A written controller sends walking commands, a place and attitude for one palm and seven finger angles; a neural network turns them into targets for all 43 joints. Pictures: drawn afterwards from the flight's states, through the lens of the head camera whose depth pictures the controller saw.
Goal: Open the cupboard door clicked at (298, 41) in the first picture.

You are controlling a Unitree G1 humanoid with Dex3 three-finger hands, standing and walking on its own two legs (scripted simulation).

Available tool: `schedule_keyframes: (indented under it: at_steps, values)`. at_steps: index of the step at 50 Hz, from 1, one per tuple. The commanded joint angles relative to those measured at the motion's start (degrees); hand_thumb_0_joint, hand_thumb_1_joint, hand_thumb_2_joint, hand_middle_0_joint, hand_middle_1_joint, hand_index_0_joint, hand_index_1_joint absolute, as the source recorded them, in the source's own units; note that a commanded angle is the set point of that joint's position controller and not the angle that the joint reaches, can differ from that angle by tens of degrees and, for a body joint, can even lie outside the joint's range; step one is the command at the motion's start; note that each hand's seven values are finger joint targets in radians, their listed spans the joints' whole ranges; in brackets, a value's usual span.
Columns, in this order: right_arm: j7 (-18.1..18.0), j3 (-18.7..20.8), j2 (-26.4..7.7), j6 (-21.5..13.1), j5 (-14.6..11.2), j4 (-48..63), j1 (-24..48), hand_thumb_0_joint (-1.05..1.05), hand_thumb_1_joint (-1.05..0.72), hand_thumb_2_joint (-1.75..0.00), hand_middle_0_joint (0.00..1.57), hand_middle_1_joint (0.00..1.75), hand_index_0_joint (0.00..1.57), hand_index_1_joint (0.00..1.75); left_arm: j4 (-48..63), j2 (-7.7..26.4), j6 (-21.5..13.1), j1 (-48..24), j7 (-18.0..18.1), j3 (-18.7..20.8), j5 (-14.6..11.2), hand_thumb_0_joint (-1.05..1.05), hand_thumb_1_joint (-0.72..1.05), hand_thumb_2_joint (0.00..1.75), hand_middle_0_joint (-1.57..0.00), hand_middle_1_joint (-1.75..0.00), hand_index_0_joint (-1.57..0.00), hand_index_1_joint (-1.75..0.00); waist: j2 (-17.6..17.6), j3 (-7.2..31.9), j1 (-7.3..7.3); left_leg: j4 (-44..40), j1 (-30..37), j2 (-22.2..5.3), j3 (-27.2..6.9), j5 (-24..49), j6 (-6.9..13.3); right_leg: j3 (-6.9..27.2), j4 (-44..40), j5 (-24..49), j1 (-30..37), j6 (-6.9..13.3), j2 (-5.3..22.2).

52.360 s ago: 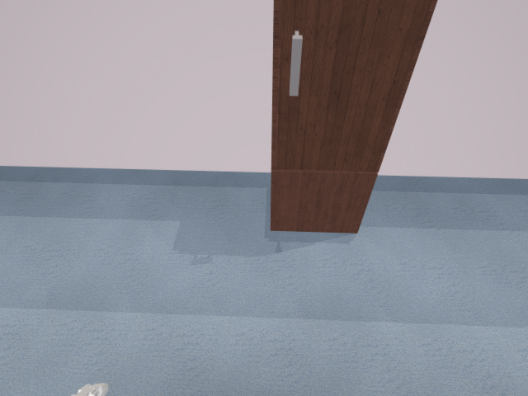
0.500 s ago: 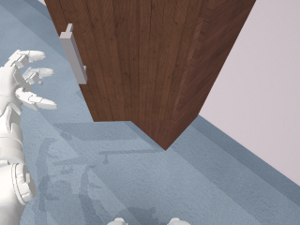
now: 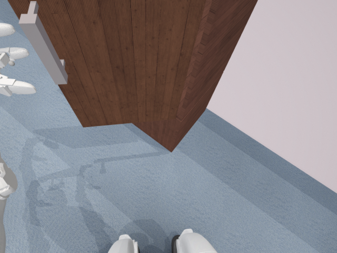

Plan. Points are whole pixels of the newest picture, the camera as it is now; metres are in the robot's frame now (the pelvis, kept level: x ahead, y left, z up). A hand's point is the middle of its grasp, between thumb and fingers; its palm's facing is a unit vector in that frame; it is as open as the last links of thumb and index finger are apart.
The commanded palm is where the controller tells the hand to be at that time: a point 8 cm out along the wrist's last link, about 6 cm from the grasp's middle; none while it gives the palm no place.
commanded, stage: move the hooked fingers beside the handle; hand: left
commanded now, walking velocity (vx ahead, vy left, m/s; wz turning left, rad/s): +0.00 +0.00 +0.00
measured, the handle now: (49, 46) +0.55 +0.22 +0.12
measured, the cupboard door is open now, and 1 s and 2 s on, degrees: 46 46 46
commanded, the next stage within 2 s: slide the fingers in behind the handle in 0.68 s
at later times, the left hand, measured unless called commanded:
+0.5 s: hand (14, 72) +0.48 +0.28 +0.11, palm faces +0.07 -1.00 +0.00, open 14.0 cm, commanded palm +0.45 +0.32 +0.11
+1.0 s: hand (13, 75) +0.47 +0.28 +0.11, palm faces +0.04 -1.00 +0.01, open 14.0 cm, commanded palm +0.46 +0.32 +0.11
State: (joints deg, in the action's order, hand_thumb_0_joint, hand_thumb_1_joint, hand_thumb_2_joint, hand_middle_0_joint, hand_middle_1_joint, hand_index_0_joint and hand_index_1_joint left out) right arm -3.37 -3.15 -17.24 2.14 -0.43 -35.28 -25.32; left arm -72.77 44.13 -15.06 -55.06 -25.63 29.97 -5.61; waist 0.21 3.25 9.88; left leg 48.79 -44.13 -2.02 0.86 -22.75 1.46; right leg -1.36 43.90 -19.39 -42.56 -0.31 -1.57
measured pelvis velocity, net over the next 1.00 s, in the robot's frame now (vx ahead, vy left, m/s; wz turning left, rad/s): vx -0.01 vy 0.00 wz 0.02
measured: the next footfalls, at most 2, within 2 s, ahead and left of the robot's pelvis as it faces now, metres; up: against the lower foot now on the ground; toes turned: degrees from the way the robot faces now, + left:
none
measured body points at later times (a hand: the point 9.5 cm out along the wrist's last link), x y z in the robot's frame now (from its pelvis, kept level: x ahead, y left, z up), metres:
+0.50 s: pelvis +0.01 +0.00 +0.00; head +0.11 +0.02 +0.44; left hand +0.47 +0.33 +0.12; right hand +0.05 -0.27 -0.10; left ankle +0.00 +0.10 -0.70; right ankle +0.01 -0.13 -0.70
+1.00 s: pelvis -0.01 +0.00 +0.00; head +0.10 +0.03 +0.43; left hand +0.46 +0.33 +0.12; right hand +0.00 -0.28 -0.10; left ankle +0.00 +0.10 -0.70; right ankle +0.01 -0.13 -0.70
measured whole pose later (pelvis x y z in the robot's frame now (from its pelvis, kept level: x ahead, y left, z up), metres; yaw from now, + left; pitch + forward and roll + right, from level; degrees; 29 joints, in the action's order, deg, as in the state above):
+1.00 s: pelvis -0.01 +0.00 +0.00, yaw +1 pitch +17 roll -3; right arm -3.5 -2.9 -17.6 2.7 -0.7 -35.3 -23.8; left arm -69.9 40.5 -16.0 -53.1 -26.6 26.9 -8.3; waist 0.1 3.7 8.6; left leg 50.6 -45.2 -1.9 -0.5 -22.6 1.2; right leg -2.7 45.2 -19.4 -42.9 0.0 -1.5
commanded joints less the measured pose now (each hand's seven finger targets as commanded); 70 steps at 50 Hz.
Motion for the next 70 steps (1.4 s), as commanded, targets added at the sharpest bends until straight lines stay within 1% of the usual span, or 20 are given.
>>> schedule_keyframes:
  at_steps: [1, 5, 9, 17, 21, 25, 32, 36, 39, 42, 48, 49, 51, 53, 55, 60, 63, 65, 68, 70]
  values:
    - [-0.3, 4.3, -10.6, -0.3, 0.3, 3.5, -9.1, 0.0, -0.9, -0.9, 0.2, 0.3, 0.2, 0.3, 14.6, 17.4, -4.5, -19.5, -0.9, 2.2, -1.4, 0.0, -0.5, 0.3, -0.3, -1.2, -0.3, -1.2, 11.0, 29.1, -2.38, -3.9, 21.3, 0.0, -2.7, 26.6, -0.2, -0.2, -2.4, 18.9, 10.0, 1.4, -1.5]
    - [-0.1, 4.5, -10.8, 0.8, 0.1, 4.2, -9.0, 0.0, -0.9, -0.9, 0.2, 0.3, 0.2, 0.3, 15.2, 18.4, -3.9, -17.8, -1.5, 4.2, -3.1, 0.0, -0.5, 0.3, -0.3, -1.2, -0.3, -1.2, 7.6, 28.3, -2.53, -4.1, 18.4, 0.2, -2.2, 25.7, 0.4, -0.1, -2.6, 20.9, 12.8, 1.2, -1.7]
    - [0.3, 4.9, -10.1, 1.1, 0.1, 4.6, -8.6, 0.0, -0.9, -0.9, 0.2, 0.3, 0.2, 0.3, 21.5, 15.6, -4.7, -18.0, -0.8, 2.3, -2.8, 0.0, -0.5, 0.3, -0.3, -1.2, -0.3, -1.2, 14.3, 30.0, -2.92, -3.6, 25.2, -0.2, -3.0, 32.3, -0.5, -0.7, -2.3, 21.0, 9.6, 1.5, -2.1]
    - [0.4, 5.0, -9.9, 1.3, -0.2, 4.3, -7.4, 0.0, -0.9, -0.9, 0.2, 0.3, 0.2, 0.3, 19.6, 10.1, -3.0, -15.5, 0.2, 0.0, -4.4, 0.0, -0.5, 0.3, -0.3, -1.2, -0.3, -1.2, 9.6, 25.0, -2.13, -4.2, 23.5, -0.2, -3.0, 30.3, -0.2, -1.2, -3.0, 20.5, 9.3, 1.5, -2.0]
    - [0.4, 4.6, -9.6, 1.1, -0.2, 4.6, -6.6, 0.0, -0.9, -0.9, 0.2, 0.3, 0.2, 0.3, 18.2, 10.5, -2.8, -15.6, 1.2, -0.5, -3.2, 0.0, -0.5, 0.3, -0.3, -1.2, -0.3, -1.2, 7.3, 23.0, -2.14, -4.6, 20.7, 0.0, -2.9, 26.5, 0.0, -1.0, -3.0, 19.5, 9.8, 1.4, -1.7]
    - [0.3, 4.6, -9.4, 0.8, -0.2, 5.3, -5.7, 0.0, -0.9, -0.9, 0.2, 0.3, 0.2, 0.3, 21.7, 12.1, -5.3, -17.0, 2.0, 1.5, -3.8, 0.0, -0.5, 0.3, -0.3, -1.2, -0.3, -1.2, 8.6, 27.5, -2.97, -4.0, 22.5, 0.2, -2.6, 28.7, -0.3, -0.4, -2.2, 22.0, 12.5, 1.4, -1.6]
    - [-0.2, 4.1, -9.7, 0.4, -0.5, 5.4, -4.7, 0.0, -0.9, -0.9, 0.2, 0.3, 0.2, 0.3, 16.9, 12.8, -4.6, -16.3, 0.6, 0.9, -3.4, 0.0, -0.5, 0.3, -0.3, -1.2, -0.3, -1.2, 7.9, 24.4, -2.81, -4.6, 17.6, 0.9, -1.8, 21.1, 0.5, 0.4, -2.8, 19.6, 13.7, 1.5, -1.2]
    - [-0.7, 3.7, -10.0, 0.2, -0.8, 5.3, -4.4, 0.0, -0.9, -0.9, 0.2, 0.3, 0.2, 0.3, 14.2, 13.9, -3.9, -17.8, -0.6, 0.1, -3.3, 0.0, -0.5, 0.3, -0.3, -1.2, -0.3, -1.2, 4.8, 21.2, -1.55, -4.9, 12.7, 1.0, -1.5, 15.3, 0.9, 1.0, -3.7, 16.6, 13.5, 1.0, -0.9]
    - [-0.9, 3.7, -10.2, 0.0, -0.6, 5.0, -4.7, 0.0, -0.9, -0.9, 0.2, 0.3, 0.2, 0.3, 15.9, 16.0, -5.4, -20.6, -1.3, 1.1, -3.3, 0.0, -0.5, 0.3, -0.3, -1.2, -0.3, -1.2, 8.1, 23.4, -1.64, -4.5, 14.5, 1.0, -2.1, 15.8, 0.6, 1.0, -3.1, 15.3, 12.4, 1.4, -1.1]
    - [-1.0, 3.8, -9.9, -0.5, -0.5, 4.2, -5.3, 0.0, -0.9, -0.9, 0.2, 0.3, 0.2, 0.3, 15.9, 10.3, -6.0, -23.1, -1.9, -3.0, -4.3, 0.0, -0.5, 0.3, -0.3, -1.2, -0.3, -1.2, 7.8, 22.8, 0.24, -4.1, 16.5, 0.7, -2.6, 15.3, 0.7, 0.5, -3.4, 13.3, 9.0, 1.4, -1.4]
    - [-1.1, 3.9, -10.4, -0.8, -0.3, 3.2, -6.2, 0.0, -0.9, -0.9, 0.2, 0.3, 0.2, 0.3, 15.5, 12.9, -4.2, -23.8, -1.2, -1.5, -3.8, 0.0, -0.5, 0.3, -0.3, -1.2, -0.3, -1.2, 10.5, 25.4, -0.9, -4.3, 16.7, 0.6, -3.3, 15.0, 0.3, 0.1, -2.9, 11.4, 8.0, 1.4, -1.0]
    - [-0.9, 3.9, -10.2, -0.9, -0.3, 3.2, -6.3, 0.0, -0.9, -0.9, 0.2, 0.3, 0.2, 0.3, 15.5, 11.0, -3.9, -23.7, -0.7, -2.8, -3.5, 0.0, -0.5, 0.3, -0.3, -1.2, -0.3, -1.2, 11.3, 25.3, -0.61, -4.4, 17.9, 0.6, -3.5, 15.5, 0.2, -0.1, -3.1, 11.0, 6.9, 1.4, -1.1]
    - [-0.7, 3.9, -10.3, -0.9, 0.0, 3.3, -6.9, 0.0, -0.9, -0.9, 0.2, 0.3, 0.2, 0.3, 14.9, 12.1, -3.7, -22.5, 0.9, -1.5, -2.9, 0.0, -0.5, 0.3, -0.3, -1.2, -0.3, -1.2, 8.1, 24.5, -0.81, -4.5, 17.0, 0.3, -3.7, 15.0, 0.3, -0.5, -3.1, 10.2, 6.9, 1.3, -1.2]
    - [-0.5, 4.1, -10.4, -0.9, 0.1, 3.8, -7.0, 0.0, -0.9, -0.9, 0.2, 0.3, 0.2, 0.3, 18.3, 14.4, -4.7, -23.5, 2.3, 0.7, -3.1, 0.0, -0.5, 0.3, -0.3, -1.2, -0.3, -1.2, 8.7, 28.2, -1.6, -4.4, 18.2, 0.3, -3.7, 17.5, 0.2, -0.4, -2.5, 12.6, 9.1, 1.3, -1.4]
    - [-0.1, 4.1, -9.9, -0.9, 0.2, 4.1, -6.8, 0.0, -0.9, -0.9, 0.2, 0.3, 0.2, 0.3, 19.1, 11.6, -5.2, -22.7, 3.1, -0.7, -2.8, 0.0, -0.5, 0.3, -0.3, -1.2, -0.3, -1.2, 11.0, 27.8, -1.82, -4.3, 19.6, 0.3, -3.5, 18.6, -0.2, -0.7, -2.3, 12.7, 7.8, 1.6, -1.4]
    - [0.3, 4.3, -9.9, -0.7, 0.3, 3.8, -7.4, 0.0, -0.9, -0.9, 0.2, 0.3, 0.2, 0.3, 16.9, 9.7, -4.4, -21.9, 5.0, -1.6, -1.8, 0.0, -0.5, 0.3, -0.3, -1.2, -0.3, -1.2, 9.3, 24.6, -1.23, -4.6, 19.0, -0.1, -3.9, 18.2, -0.3, -1.1, -2.4, 11.9, 6.2, 1.5, -1.6]
    - [0.5, 4.3, -9.9, -0.6, 0.3, 4.2, -7.8, 0.0, -0.9, -0.9, 0.2, 0.3, 0.2, 0.3, 18.1, 10.2, -4.4, -20.6, 5.5, -0.5, -2.0, 0.0, -0.5, 0.3, -0.3, -1.2, -0.3, -1.2, 9.7, 27.0, -2.0, -4.5, 20.5, -0.1, -3.6, 21.5, -0.5, -1.0, -2.0, 14.5, 7.9, 1.6, -1.7]
    - [0.8, 4.5, -9.5, -0.6, 0.3, 4.3, -7.7, 0.0, -0.9, -0.9, 0.2, 0.3, 0.2, 0.3, 19.6, 6.5, -4.5, -20.6, 5.9, -2.8, -2.1, 0.0, -0.5, 0.3, -0.3, -1.2, -0.3, -1.2, 9.2, 27.1, -1.51, -4.4, 21.9, -0.3, -3.7, 23.2, -0.7, -1.3, -2.0, 15.2, 7.1, 1.5, -1.8]
    - [1.2, 4.8, -9.3, -0.5, 0.4, 4.3, -7.8, 0.0, -0.9, -0.9, 0.2, 0.3, 0.2, 0.3, 21.8, 6.0, -5.0, -18.6, 6.5, -1.8, -2.7, 0.0, -0.5, 0.3, -0.3, -1.2, -0.3, -1.2, 10.5, 28.9, -2.65, -3.8, 24.1, -0.5, -3.8, 28.1, -1.1, -1.4, -1.6, 17.5, 7.8, 1.7, -2.0]
    - [1.3, 4.9, -9.1, -0.4, 0.3, 4.0, -7.6, 0.0, -0.9, -0.9, 0.2, 0.3, 0.2, 0.3, 20.2, 3.6, -4.5, -17.8, 6.8, -3.0, -3.2, 0.0, -0.5, 0.3, -0.3, -1.2, -0.3, -1.2, 7.7, 26.1, -1.93, -3.9, 22.2, -0.4, -3.3, 26.3, -0.7, -1.3, -2.1, 17.7, 8.1, 1.4, -2.0]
